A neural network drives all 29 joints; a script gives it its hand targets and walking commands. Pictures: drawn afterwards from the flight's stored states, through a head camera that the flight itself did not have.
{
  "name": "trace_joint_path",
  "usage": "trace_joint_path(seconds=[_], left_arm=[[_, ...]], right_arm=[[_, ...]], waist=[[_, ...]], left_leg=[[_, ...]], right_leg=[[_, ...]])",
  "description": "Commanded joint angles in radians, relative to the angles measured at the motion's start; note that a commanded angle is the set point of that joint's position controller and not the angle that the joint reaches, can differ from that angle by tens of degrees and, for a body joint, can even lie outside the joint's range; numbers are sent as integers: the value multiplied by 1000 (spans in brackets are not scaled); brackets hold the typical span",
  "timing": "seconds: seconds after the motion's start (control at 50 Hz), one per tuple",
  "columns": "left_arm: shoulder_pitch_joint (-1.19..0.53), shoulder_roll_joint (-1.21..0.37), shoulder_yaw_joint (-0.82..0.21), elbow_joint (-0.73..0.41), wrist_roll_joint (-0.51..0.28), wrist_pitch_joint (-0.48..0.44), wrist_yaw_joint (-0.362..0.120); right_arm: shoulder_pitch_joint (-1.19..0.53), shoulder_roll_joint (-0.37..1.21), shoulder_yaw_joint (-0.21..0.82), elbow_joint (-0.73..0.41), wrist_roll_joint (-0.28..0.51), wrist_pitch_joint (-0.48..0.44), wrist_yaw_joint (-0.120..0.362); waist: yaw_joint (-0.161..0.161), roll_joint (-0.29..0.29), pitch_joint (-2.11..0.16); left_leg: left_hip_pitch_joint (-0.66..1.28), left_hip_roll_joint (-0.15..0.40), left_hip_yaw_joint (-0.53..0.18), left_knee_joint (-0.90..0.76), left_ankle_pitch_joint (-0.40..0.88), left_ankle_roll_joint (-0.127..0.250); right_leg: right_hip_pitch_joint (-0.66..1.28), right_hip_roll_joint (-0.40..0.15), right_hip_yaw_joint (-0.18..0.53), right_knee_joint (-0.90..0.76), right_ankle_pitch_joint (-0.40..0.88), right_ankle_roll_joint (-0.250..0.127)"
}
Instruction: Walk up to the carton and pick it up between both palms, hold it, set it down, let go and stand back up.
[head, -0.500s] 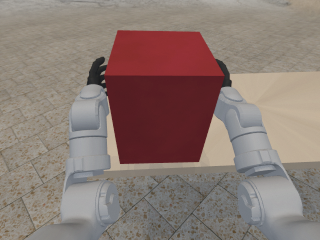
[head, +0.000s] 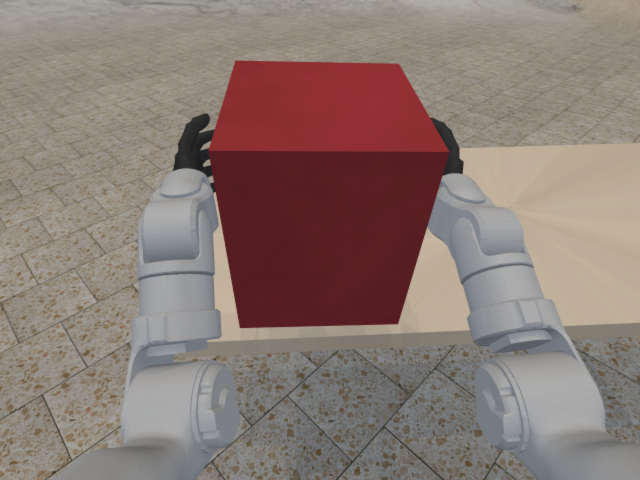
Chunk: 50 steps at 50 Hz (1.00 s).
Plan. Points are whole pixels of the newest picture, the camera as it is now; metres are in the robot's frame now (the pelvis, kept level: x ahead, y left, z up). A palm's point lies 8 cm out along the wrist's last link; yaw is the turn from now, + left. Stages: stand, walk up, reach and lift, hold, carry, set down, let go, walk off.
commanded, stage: hold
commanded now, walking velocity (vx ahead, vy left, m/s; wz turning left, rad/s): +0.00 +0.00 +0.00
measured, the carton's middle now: (319, 196) +0.38 +0.00 +0.22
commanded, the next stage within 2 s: set down in 0.64 s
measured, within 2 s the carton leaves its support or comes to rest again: neither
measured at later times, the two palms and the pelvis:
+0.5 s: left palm (193, 180) +0.37 +0.15 +0.26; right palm (442, 183) +0.37 -0.14 +0.24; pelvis +0.00 +0.00 +0.00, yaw +0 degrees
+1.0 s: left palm (198, 181) +0.38 +0.15 +0.24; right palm (439, 179) +0.38 -0.14 +0.24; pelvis +0.00 +0.00 +0.00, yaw +0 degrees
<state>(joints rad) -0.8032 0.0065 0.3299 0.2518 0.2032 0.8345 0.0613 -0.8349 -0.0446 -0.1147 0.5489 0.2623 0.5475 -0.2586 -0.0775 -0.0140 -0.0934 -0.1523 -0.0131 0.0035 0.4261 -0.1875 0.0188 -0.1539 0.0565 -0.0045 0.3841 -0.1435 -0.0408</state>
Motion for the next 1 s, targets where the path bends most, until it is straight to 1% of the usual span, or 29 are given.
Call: trace_joint_path(seconds=[0.0,0.02,0.1,0.12,0.14,0.16,0.22,0.24,0.3,0.42,0.44,0.5,0.54,0.56,0.6,0.62,0.64,0.66,0.68,0.72,0.76,0.78,0.82,0.84,0.88,0.9,0.92,0.94,0.98], left_arm=[[-764,-592,-523,-135,-147,-58,-141],[-765,-593,-527,-137,-152,-59,-142],[-764,-593,-524,-139,-147,-58,-139],[-759,-585,-513,-126,-140,-57,-141],[-762,-595,-523,-133,-147,-58,-142],[-767,-587,-514,-131,-146,-59,-143],[-769,-590,-519,-118,-146,-59,-141],[-777,-595,-528,-139,-153,-61,-140],[-766,-593,-518,-132,-145,-58,-140],[-773,-588,-525,-141,-149,-58,-140],[-769,-595,-531,-148,-151,-59,-139],[-761,-594,-522,-132,-145,-56,-140],[-765,-588,-521,-147,-146,-57,-140],[-765,-590,-526,-143,-147,-56,-139],[-769,-587,-517,-138,-146,-57,-141],[-774,-590,-519,-140,-146,-58,-141],[-810,-569,-463,-100,-136,-63,-148],[-839,-577,-470,-84,-137,-76,-150],[-845,-575,-448,-52,-123,-85,-152],[-866,-577,-424,-23,-107,-108,-156],[-897,-579,-407,-14,-90,-142,-162],[-909,-578,-398,-22,-80,-164,-165],[-937,-576,-384,-13,-62,-210,-172],[-948,-580,-378,-4,-51,-237,-176],[-942,-577,-360,52,-34,-287,-183],[-924,-566,-339,92,-12,-309,-187],[-890,-544,-303,148,8,-323,-195],[-862,-528,-279,172,25,-333,-202],[-813,-505,-250,207,52,-354,-211]], right_arm=[[-946,616,453,-368,147,-36,123],[-957,615,451,-382,147,-39,123],[-955,617,455,-375,150,-38,124],[-948,617,450,-361,144,-35,123],[-956,621,453,-376,146,-39,123],[-961,623,453,-374,146,-37,123],[-956,608,440,-354,139,-36,124],[-955,616,448,-368,144,-40,125],[-954,618,453,-371,150,-38,125],[-947,615,453,-369,148,-36,122],[-949,619,460,-377,154,-38,123],[-958,614,452,-379,151,-37,122],[-954,621,460,-386,155,-37,121],[-950,613,457,-382,155,-36,121],[-952,616,451,-373,150,-34,121],[-951,618,451,-368,151,-34,122],[-1004,588,371,-332,120,-20,125],[-1029,596,358,-322,105,-37,131],[-1031,599,341,-282,85,-47,135],[-1036,604,309,-243,48,-79,149],[-1031,612,274,-203,1,-124,162],[-1020,619,260,-183,-20,-151,171],[-986,629,218,-134,-69,-210,184],[-988,636,194,-129,-96,-249,193],[-942,631,134,-83,-158,-314,208],[-918,624,101,-51,-191,-345,217],[-889,610,72,-11,-221,-364,222],[-862,608,65,15,-240,-380,226],[-820,584,51,65,-267,-410,233]], waist=[[1,70,-479],[-2,66,-489],[6,67,-487],[5,62,-466],[1,64,-486],[7,59,-478],[-3,72,-465],[-1,73,-488],[6,65,-478],[0,71,-481],[4,75,-492],[2,69,-479],[5,68,-498],[1,76,-489],[4,65,-475],[2,73,-480],[-10,35,-462],[-5,48,-463],[3,51,-422],[8,56,-401],[9,60,-412],[14,63,-413],[11,74,-425],[12,70,-434],[3,60,-412],[5,59,-391],[9,39,-351],[15,17,-335],[20,3,-310]], left_leg=[[105,-11,-41,-79,140,-17],[103,-7,-42,-78,134,-16],[107,-9,-40,-77,141,-17],[100,-10,-39,-82,127,-13],[103,-11,-39,-77,140,-14],[98,-12,-38,-80,131,-11],[95,-8,-42,-87,113,-17],[103,-7,-41,-82,129,-18],[108,-9,-41,-79,142,-16],[107,-9,-43,-79,142,-17],[113,-10,-40,-76,154,-19],[107,-9,-42,-76,148,-17],[113,-11,-42,-73,156,-15],[109,-11,-42,-74,150,-17],[103,-10,-43,-78,141,-14],[105,-11,-42,-80,139,-15],[114,-8,-42,-121,60,-10],[107,-5,-41,-120,41,-12],[88,-4,-36,-133,7,-10],[78,0,-36,-145,-22,-10],[90,3,-30,-153,-32,-12],[103,3,-26,-153,-23,-12],[131,1,-20,-151,4,-15],[143,1,-17,-151,13,-14],[150,2,-12,-153,10,-13],[146,0,-6,-157,-4,-11],[136,1,0,-169,-16,-3],[132,-2,8,-175,-7,3],[125,-5,16,-186,12,6]], right_leg=[[247,11,0,-74,159,56],[249,11,-1,-73,157,55],[245,12,0,-75,154,55],[242,10,0,-78,146,56],[250,9,0,-75,163,56],[249,9,0,-76,153,58],[236,9,-1,-78,132,53],[243,11,-1,-74,147,53],[242,12,0,-76,155,56],[246,11,-1,-74,160,55],[248,13,-2,-73,167,54],[246,13,0,-75,161,54],[254,12,-1,-72,174,58],[249,10,-1,-74,169,57],[245,11,1,-74,158,56],[245,10,0,-75,155,54],[251,17,-12,-104,94,55],[228,14,-14,-104,71,51],[213,10,-17,-111,35,49],[193,4,-22,-113,2,44],[189,-3,-30,-113,-11,43],[191,-6,-34,-113,-14,42],[201,-15,-40,-114,4,45],[204,-18,-50,-114,2,47],[204,-29,-57,-113,-3,49],[210,-37,-61,-115,-17,52],[224,-44,-60,-122,-26,56],[253,-49,-60,-122,-7,62],[304,-54,-61,-115,44,69]])
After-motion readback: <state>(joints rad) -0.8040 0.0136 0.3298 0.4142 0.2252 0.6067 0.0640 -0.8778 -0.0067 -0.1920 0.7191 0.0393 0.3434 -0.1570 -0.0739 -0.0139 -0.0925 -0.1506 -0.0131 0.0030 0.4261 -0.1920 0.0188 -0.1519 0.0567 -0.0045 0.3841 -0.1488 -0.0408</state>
